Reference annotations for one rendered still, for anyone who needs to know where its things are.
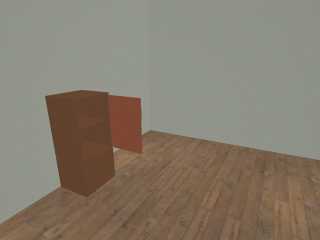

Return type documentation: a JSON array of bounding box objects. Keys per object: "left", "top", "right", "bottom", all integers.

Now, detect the cupboard door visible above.
[{"left": 108, "top": 95, "right": 143, "bottom": 154}]

